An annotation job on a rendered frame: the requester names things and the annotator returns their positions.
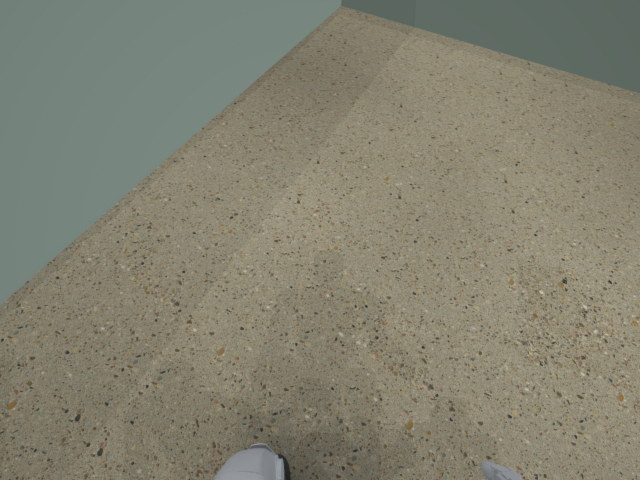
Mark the left robot shin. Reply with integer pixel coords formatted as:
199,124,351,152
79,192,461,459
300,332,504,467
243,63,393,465
250,443,276,455

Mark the left robot thigh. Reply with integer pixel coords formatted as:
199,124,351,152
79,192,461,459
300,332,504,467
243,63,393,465
213,448,284,480

